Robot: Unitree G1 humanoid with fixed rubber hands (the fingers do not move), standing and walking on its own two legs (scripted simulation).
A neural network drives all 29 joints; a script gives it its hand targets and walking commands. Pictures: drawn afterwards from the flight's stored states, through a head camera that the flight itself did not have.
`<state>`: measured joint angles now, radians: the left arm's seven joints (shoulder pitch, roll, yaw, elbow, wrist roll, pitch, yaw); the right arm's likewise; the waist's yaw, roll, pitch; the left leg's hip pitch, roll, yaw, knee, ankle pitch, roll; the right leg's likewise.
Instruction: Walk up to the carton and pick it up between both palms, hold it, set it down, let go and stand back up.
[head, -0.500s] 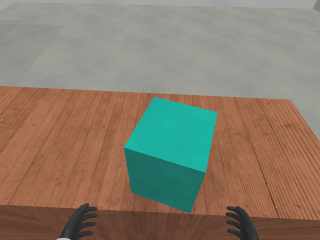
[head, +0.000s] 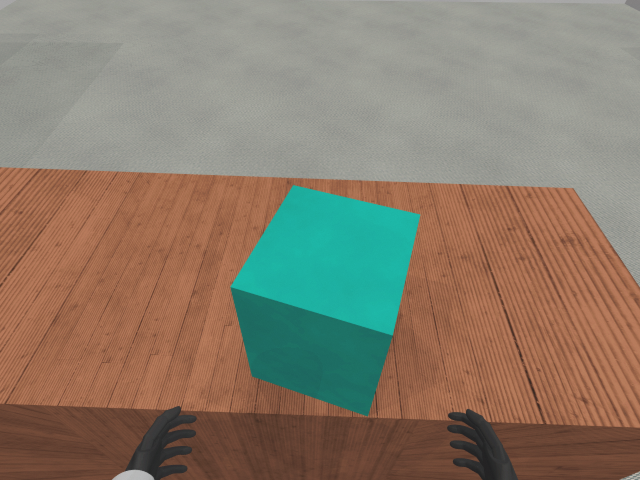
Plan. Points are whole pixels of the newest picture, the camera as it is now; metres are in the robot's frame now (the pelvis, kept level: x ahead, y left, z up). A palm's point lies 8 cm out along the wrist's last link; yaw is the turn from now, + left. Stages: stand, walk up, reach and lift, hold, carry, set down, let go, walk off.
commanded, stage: set down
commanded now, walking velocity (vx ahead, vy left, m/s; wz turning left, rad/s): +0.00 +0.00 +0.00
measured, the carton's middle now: (330, 300) +0.39 +0.00 -0.03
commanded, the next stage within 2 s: let go in 0.32 s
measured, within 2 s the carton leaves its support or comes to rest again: neither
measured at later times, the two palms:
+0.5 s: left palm (156, 471) +0.16 +0.21 -0.08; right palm (506, 478) +0.17 -0.23 -0.08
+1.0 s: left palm out of the picture +0.14 +0.27 -0.09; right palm out of the picture +0.13 -0.26 -0.10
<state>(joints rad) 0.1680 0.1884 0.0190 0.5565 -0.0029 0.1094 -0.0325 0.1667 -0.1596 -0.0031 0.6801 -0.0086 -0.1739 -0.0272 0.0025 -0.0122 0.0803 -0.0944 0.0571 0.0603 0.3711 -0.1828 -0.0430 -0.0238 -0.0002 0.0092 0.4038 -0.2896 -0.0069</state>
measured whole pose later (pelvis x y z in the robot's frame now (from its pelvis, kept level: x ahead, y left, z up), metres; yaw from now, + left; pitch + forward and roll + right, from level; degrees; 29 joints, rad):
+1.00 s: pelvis +0.00 +0.01 -0.01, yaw +1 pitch -3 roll +0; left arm 0.19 0.27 0.05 0.68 0.04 0.00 0.00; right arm 0.18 -0.29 -0.01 0.84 -0.04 -0.07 0.00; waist 0.02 -0.01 0.02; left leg -0.21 0.07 0.04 0.50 -0.24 -0.03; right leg -0.10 0.01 -0.01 0.47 -0.32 -0.01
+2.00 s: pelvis -0.02 +0.04 +0.00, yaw +3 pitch -3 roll -1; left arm 0.19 0.35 0.01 1.05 0.02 -0.01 0.01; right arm 0.12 -0.36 0.01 1.07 -0.01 -0.02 0.01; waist 0.00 -0.01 0.05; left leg -0.19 0.00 0.03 0.42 -0.17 0.02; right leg -0.06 -0.05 -0.03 0.36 -0.24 0.05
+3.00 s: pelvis +0.00 +0.04 +0.00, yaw +4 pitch -3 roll -1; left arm 0.14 0.34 0.03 1.05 0.02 -0.01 0.00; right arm 0.11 -0.36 0.01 1.08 -0.01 -0.02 0.00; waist 0.00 -0.01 0.05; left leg -0.18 0.00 0.01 0.42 -0.19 0.02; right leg -0.02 -0.05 -0.05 0.33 -0.26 0.05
